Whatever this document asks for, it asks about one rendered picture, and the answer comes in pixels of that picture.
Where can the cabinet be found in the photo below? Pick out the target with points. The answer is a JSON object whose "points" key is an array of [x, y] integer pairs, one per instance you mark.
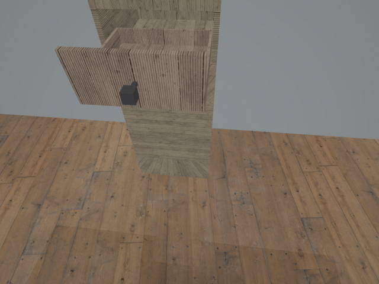
{"points": [[166, 141]]}

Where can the drawer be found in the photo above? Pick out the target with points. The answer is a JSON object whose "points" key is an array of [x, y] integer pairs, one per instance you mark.
{"points": [[170, 66]]}

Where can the handle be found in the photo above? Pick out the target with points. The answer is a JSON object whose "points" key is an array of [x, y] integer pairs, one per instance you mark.
{"points": [[129, 94]]}

